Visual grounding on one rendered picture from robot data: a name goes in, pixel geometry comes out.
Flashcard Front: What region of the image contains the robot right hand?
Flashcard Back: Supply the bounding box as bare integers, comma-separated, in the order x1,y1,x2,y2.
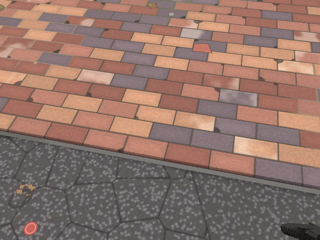
280,222,320,240

